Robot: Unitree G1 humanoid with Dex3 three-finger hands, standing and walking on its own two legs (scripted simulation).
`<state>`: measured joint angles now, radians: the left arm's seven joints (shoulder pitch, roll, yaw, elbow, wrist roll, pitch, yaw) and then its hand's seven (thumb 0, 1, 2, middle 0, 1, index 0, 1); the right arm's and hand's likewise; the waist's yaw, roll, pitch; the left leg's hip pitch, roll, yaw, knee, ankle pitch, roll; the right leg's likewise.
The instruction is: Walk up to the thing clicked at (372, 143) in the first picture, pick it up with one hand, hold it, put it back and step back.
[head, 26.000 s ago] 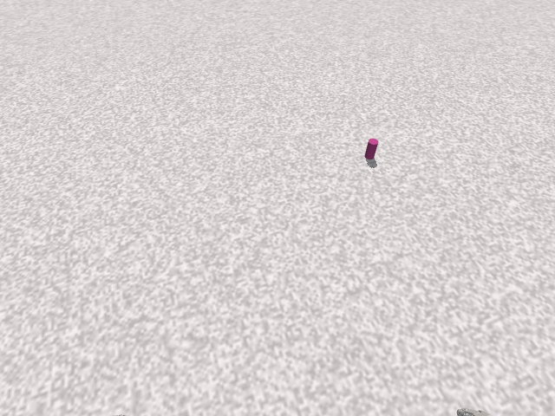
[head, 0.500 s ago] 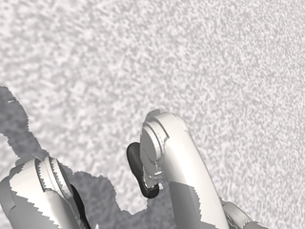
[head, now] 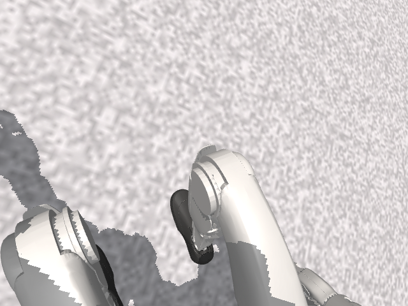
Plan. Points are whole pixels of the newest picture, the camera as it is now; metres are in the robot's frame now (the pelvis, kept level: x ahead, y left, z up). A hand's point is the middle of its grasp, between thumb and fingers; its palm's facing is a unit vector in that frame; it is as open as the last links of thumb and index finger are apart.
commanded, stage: withdraw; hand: left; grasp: from above
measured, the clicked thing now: out of the picture +0.49 +0.29 -0.26
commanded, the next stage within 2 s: home in 1.02 s
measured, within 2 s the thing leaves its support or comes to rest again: neither
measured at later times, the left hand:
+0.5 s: hand out of the picture +0.48 +0.32 -0.08, palm faces -0.36 -0.05 -0.93, open 13.9 cm
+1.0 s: hand out of the picture +0.47 +0.30 -0.10, palm faces -0.42 -0.05 -0.91, open 13.5 cm
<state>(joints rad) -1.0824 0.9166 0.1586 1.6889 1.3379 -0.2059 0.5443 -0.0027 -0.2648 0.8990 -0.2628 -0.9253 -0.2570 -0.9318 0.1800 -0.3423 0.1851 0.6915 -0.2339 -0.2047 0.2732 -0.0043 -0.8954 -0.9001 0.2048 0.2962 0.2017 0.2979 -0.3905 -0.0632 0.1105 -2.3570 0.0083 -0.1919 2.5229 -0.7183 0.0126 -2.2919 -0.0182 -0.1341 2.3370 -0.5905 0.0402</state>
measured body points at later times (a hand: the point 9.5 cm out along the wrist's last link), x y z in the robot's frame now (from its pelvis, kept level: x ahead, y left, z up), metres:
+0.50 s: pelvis +0.00 +0.00 +0.05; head +0.23 +0.07 +0.43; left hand +0.50 +0.32 -0.03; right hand +0.07 -0.27 -0.06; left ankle +0.06 +0.12 -0.27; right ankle +0.13 -0.12 -0.27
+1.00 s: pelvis -0.01 +0.00 +0.05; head +0.22 +0.08 +0.42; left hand +0.49 +0.30 -0.05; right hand +0.05 -0.28 -0.04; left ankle +0.06 +0.12 -0.27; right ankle +0.13 -0.12 -0.27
